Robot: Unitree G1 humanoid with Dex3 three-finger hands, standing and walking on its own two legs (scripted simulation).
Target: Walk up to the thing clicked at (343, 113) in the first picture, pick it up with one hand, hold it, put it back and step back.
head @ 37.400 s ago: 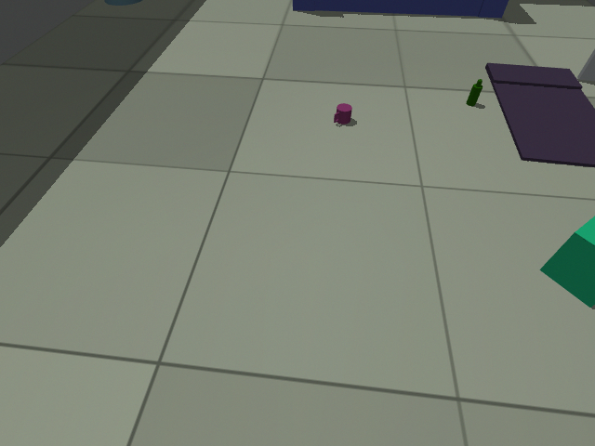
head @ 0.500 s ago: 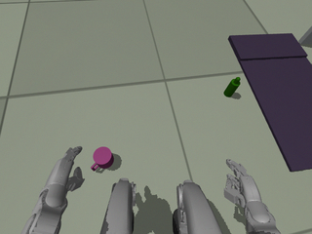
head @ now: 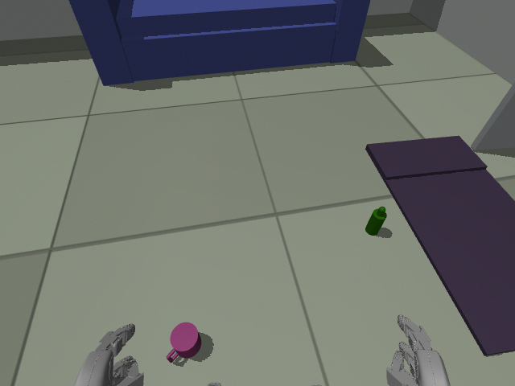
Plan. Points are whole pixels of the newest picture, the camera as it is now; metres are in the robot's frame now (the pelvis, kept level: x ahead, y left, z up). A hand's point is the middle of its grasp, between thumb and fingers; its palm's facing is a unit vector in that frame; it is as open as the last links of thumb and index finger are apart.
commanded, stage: home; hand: left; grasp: from above
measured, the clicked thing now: (182, 344) +0.38 +0.25 -0.67
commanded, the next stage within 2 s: stand in 1.98 s
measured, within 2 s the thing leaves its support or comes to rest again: neither
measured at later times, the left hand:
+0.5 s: hand (143, 385) +0.16 +0.17 -0.04, palm faces +0.06 -0.98 -0.20, open 7.4 cm
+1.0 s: hand (141, 383) +0.16 +0.18 -0.04, palm faces +0.05 -0.98 -0.19, open 7.4 cm
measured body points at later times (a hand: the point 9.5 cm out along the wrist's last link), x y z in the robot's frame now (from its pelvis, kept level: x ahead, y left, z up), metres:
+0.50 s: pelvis +0.00 -0.01 +0.00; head +0.02 +0.00 +0.45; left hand +0.15 +0.23 -0.03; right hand +0.17 -0.24 -0.06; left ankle +0.01 +0.12 -0.68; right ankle +0.00 -0.14 -0.68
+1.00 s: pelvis +0.00 +0.00 +0.00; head +0.02 +0.01 +0.45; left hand +0.15 +0.23 -0.03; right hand +0.16 -0.24 -0.05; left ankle +0.01 +0.12 -0.68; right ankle +0.00 -0.14 -0.68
